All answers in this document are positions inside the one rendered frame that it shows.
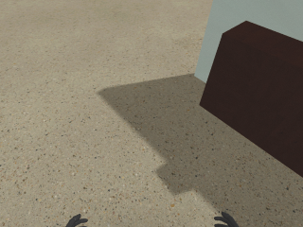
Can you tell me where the pedestal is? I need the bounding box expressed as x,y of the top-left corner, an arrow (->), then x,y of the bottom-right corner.
199,21 -> 303,178

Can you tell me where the right robot hand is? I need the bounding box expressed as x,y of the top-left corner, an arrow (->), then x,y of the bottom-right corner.
214,211 -> 240,227

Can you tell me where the left robot hand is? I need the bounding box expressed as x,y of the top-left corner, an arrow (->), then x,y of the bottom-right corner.
65,214 -> 88,227

